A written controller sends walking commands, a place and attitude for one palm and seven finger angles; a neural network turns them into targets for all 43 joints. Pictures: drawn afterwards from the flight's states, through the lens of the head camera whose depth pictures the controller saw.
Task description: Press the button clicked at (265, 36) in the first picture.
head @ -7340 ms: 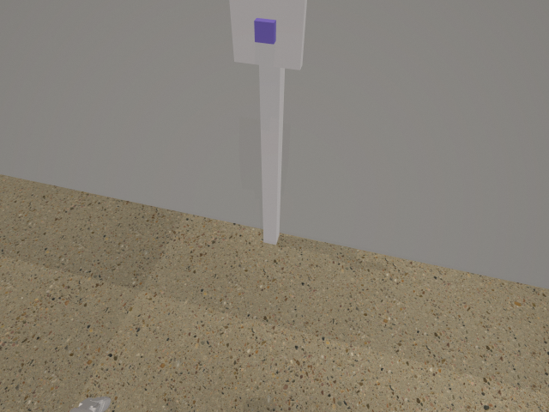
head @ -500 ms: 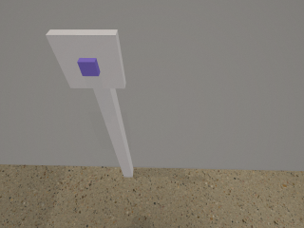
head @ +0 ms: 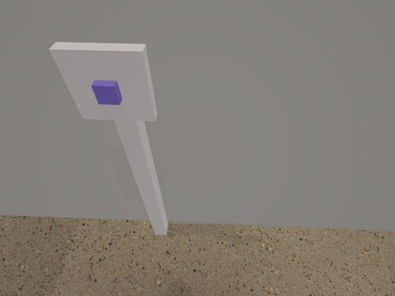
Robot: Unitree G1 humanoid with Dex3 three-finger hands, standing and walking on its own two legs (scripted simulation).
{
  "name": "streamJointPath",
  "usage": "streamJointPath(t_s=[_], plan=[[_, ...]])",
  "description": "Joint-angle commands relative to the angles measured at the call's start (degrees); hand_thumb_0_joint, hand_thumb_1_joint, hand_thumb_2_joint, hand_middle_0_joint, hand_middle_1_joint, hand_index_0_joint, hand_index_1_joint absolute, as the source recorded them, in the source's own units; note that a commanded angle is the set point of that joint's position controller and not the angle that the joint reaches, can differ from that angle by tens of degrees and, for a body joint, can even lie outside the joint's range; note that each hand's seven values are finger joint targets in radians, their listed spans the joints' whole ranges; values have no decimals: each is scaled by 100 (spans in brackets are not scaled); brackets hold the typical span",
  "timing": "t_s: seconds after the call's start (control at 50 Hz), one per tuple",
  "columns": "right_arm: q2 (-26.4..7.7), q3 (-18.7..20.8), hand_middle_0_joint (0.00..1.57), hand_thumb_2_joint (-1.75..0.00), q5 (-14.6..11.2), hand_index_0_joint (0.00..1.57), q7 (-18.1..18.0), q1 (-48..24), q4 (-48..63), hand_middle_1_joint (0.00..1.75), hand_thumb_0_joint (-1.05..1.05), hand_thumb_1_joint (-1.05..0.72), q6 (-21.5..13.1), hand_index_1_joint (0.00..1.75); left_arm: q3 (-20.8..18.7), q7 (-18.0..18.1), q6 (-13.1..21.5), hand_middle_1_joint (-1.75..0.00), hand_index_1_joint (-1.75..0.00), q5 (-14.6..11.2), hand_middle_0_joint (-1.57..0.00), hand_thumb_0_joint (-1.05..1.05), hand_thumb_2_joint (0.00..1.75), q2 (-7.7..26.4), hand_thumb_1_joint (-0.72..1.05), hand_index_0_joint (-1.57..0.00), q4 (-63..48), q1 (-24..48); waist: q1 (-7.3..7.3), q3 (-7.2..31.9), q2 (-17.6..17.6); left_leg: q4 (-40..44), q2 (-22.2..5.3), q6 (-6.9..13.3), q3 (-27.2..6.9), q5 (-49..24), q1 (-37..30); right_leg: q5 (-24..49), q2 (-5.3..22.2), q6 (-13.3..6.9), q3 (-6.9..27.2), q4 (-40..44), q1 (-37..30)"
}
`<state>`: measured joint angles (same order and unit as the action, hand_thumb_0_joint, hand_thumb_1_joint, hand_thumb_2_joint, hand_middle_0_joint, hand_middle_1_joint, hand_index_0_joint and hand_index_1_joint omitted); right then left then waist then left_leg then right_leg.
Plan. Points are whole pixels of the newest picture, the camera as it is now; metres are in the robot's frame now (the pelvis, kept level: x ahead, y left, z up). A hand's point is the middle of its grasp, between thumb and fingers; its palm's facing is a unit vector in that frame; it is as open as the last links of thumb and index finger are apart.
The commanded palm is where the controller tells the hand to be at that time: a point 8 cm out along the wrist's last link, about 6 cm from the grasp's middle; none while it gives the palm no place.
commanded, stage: raise the hand and make a fist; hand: left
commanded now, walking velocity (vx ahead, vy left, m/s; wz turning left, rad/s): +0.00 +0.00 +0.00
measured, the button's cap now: (107, 91) +0.48 +0.23 +0.16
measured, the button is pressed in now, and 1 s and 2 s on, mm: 0 0 0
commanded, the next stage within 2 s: aim a knuckle at the button in 2.00 s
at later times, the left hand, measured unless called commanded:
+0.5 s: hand out of the picture +0.11 +0.19 -0.01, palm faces +0.14 -0.99 -0.02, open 4.9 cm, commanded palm +0.10 +0.24 +0.00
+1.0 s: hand (71, 265) +0.16 +0.22 +0.06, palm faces +0.04 -1.00 -0.07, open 3.1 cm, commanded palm +0.12 +0.27 +0.08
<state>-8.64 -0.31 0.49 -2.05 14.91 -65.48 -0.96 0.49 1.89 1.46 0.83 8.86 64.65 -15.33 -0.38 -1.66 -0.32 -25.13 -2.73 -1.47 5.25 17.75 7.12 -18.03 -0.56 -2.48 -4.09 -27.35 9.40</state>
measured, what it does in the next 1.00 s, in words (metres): shifts its weight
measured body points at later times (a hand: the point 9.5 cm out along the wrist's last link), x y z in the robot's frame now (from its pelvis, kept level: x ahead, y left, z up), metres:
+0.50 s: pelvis -0.06 +0.00 -0.06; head -0.03 +0.01 +0.39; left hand +0.10 +0.25 -0.01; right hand +0.20 -0.22 -0.08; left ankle -0.05 +0.13 -0.74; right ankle -0.04 -0.09 -0.74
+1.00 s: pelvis -0.05 +0.03 -0.03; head -0.04 +0.03 +0.42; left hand +0.15 +0.27 +0.07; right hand +0.11 -0.21 -0.10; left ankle -0.05 +0.13 -0.74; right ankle -0.04 -0.09 -0.74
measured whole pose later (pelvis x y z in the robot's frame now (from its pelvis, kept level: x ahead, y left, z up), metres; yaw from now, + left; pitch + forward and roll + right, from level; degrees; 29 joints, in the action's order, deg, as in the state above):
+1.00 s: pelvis -0.05 +0.03 -0.03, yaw +2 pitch +4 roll -1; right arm -15.0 -0.7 -2.7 -3.3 17.1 -34.6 -16.4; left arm -8.9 -12.3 11.9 -14.4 13.3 -10.4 -23.0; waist -0.2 3.3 -2.3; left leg -45.2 -1.3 1.4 2.4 23.0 26.5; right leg -21.2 2.0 -0.3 -6.0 -42.9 25.8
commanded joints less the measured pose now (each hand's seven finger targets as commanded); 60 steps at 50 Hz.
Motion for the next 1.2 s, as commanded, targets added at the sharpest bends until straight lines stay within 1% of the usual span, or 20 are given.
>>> streamJointPath(t_s=[0.0, 0.02, 0.04, 0.06, 0.08, 0.1, 0.12, 0.18, 0.24, 0.28, 0.36, 0.42, 0.44, 0.5, 0.64, 0.68, 0.74, 0.78, 0.88, 1.18], plan=[[-1623, 178, 20, -90, -326, 20, -260, -63, 2500, 30, 0, -90, -1006, 30, -522, 140, 1456, -33, -33, -1206, -23, 0, 90, 1934, 90, -23, -8787, 3416, 512, 2467, -618, -163, 226, 376, -242, -1863, -486, 4332, 732, 53, 918, -57, -661], [-1157, 161, 20, -90, -173, 20, -455, -416, 2176, 30, 0, -90, -1428, 30, -685, 429, 1170, -36, -36, -656, -25, 0, 90, 1642, 90, -25, -7336, 932, 7, 2650, -1701, 52, 142, 435, -233, -2965, -909, 2953, 300, -61, 629, -332, -557], [-910, 264, 20, -90, -301, 20, -427, -446, 2222, 30, 0, -90, -1573, 30, -85, 638, 381, -39, -39, -846, -28, 0, 90, 317, 90, -28, -6479, -611, 119, 1651, -1392, -37, -53, 290, -457, -3375, -370, 2059, 226, 30, 209, -342, 104], [-1044, 270, 20, -90, -361, 20, -396, -230, 2123, 30, 0, -90, -1606, 30, 197, 509, 312, -42, -42, -996, -31, 0, 90, -156, 90, -31, -6528, -611, 220, 1072, -536, -334, -54, 301, -472, -3331, -159, 2173, 214, 119, 52, -261, 493], [-1217, 399, 20, -90, -314, 20, -375, -409, 2440, 30, 0, -90, -1720, 30, -127, 418, 551, -45, -45, -1046, -34, 0, 90, 214, 90, -34, -6958, -185, 325, 606, 53, -635, 45, 322, -533, -2883, 218, 2382, 217, 167, 8, -308, 886], [-1317, 489, 20, -90, -173, 20, -349, -239, 2543, 30, 0, -90, -1760, 30, -411, 276, 808, -48, -48, -984, -36, 0, 90, 432, 90, -36, -6931, -360, 409, 981, 522, -902, 142, 322, -480, -2514, 431, 2411, 219, 220, -68, -449, 1090], [-1257, 521, 20, -90, -103, 20, -312, -273, 2722, 30, 0, -90, -1773, 30, -450, 82, 1053, -51, -51, -1013, -39, 0, 90, 146, 90, -39, -6441, -955, 297, 831, 1077, -1084, 185, 274, -522, -2127, 944, 2419, 232, 301, -128, -648, 1298], [-1159, 602, 20, -90, -97, 20, -30, -650, 3238, 30, 0, -90, -1725, 30, -551, -835, 2109, -60, -60, -1262, -47, 0, 90, -296, 90, -47, -5626, -2576, -234, 788, 1633, -1536, 309, 83, -429, -1468, 2255, 2385, 194, 305, -105, -1412, 1422], [-1234, 686, 20, -90, -149, 20, 199, -803, 3672, 30, 0, -90, -1625, 30, -1030, -1881, 3183, -69, -69, -1432, -56, 0, 90, 319, 90, -56, -5734, -2395, -279, 1117, 1000, -2135, 410, 31, -329, -976, 2904, 2139, 334, 221, 307, -1885, 1584], [-1251, 648, 20, -90, -222, 20, 168, -1013, 4192, 30, 0, -90, -1481, 30, -1275, -2067, 3048, -75, -75, -1492, -61, 0, 90, 728, 90, -61, -6398, -1971, -351, 1515, 509, -2236, 483, 138, -120, -679, 2986, 1325, 358, 198, 521, -1806, 1538], [-1121, 512, 20, -90, -251, 20, -5, -879, 4625, 30, 0, -90, -1264, 30, -1277, -1629, 2720, -87, -87, -1628, -72, 0, 90, 843, 90, -72, -7890, -581, -68, 1494, 12, -2303, 399, 248, -262, 9, 2914, -382, 264, 212, 697, -1496, 2058], [-1076, 386, 20, -90, -199, 20, -69, -563, 4574, 30, 0, -90, -1286, 30, -921, -1300, 2986, -96, -96, -1472, -81, 0, 90, 697, 90, -81, -8703, 5, 209, 1520, -430, -2360, 264, 304, -453, 11, 2546, -366, 146, 158, 505, -1568, 2404], [-1100, 333, 20, -90, -178, 20, -92, -511, 4533, 30, 0, -90, -1315, 30, -656, -1303, 3052, -99, -99, -1432, -83, 0, 90, 621, 90, -83, -8894, 400, 401, 1476, -208, -2377, 210, 337, -553, 72, 2497, -383, 96, 175, 423, -1634, 2567], [-1182, 244, 20, -90, -217, 20, -143, -467, 4376, 30, 0, -90, -1460, 30, -551, -1531, 2925, -108, -108, -1407, -92, 0, 90, 738, 90, -92, -8458, 228, 412, 1318, -460, -2312, 186, 311, -662, 287, 2519, -608, 85, 140, 400, -1516, 2584], [-1130, 127, 20, -90, -330, 20, -230, -789, 4415, 30, 0, -90, -1500, 30, -1287, -1725, 1550, -129, -129, -1712, -111, 0, 90, 1147, 90, -111, -7792, -452, -67, 1262, 122, -1736, 219, 279, -713, 347, 2600, -1073, 165, 190, 433, -948, 1672], [-1082, 109, 20, -90, -312, 20, -214, -758, 4416, 30, 0, -90, -1563, 30, -1424, -1549, 1484, -135, -135, -1736, -116, 0, 90, 1172, 90, -116, -8267, -441, -158, 1430, -193, -1570, 205, 265, -677, 121, 2339, -751, 158, 174, 303, -984, 1514], [-1068, 106, 20, -90, -277, 20, -195, -736, 4316, 30, 0, -90, -1677, 30, -1488, -1327, 1514, -144, -144, -1736, -124, 0, 90, 1153, 90, -124, -8325, -472, -140, 1201, 256, -1419, 170, 267, -707, -39, 2283, -516, 92, 192, 176, -954, 1439], [-1093, 112, 20, -90, -281, 20, -158, -613, 4250, 30, 0, -90, -1793, 30, -1312, -1315, 1615, -150, -150, -1677, -130, 0, 90, 1031, 90, -130, -8518, -391, -77, 1205, -135, -1332, 177, 257, -661, -118, 2027, -310, 88, 179, 113, -955, 1487], [-1213, 147, 20, -90, -306, 20, -159, -494, 4170, 30, 0, -90, -1956, 30, -1236, -1398, 1519, -150, -150, -1621, -130, 0, 90, 1089, 90, -130, -8686, -237, -3, 1183, -110, -1156, 182, 272, -672, -167, 1740, -129, 77, 189, 38, -850, 1411], [-1220, -4, 20, -90, -339, 20, -221, -583, 4075, 30, 0, -90, -1898, 30, -1633, -1657, 518, -150, -150, -1752, -130, 0, 90, 1353, 90, -130, -9040, 417, -161, 1061, -330, -627, 190, 247, -667, -1350, 734, 1417, 6, 156, -108, -439, 591]])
